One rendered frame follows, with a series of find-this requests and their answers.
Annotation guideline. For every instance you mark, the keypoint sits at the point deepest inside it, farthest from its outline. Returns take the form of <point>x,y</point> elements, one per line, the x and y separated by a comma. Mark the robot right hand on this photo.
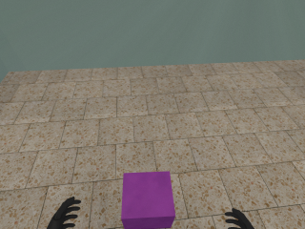
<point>242,221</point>

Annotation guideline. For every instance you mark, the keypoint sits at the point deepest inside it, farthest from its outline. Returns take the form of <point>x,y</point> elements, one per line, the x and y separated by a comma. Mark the robot left hand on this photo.
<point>61,214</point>

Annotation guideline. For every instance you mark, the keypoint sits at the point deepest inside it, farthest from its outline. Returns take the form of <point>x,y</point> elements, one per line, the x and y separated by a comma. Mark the carton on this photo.
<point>147,200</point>

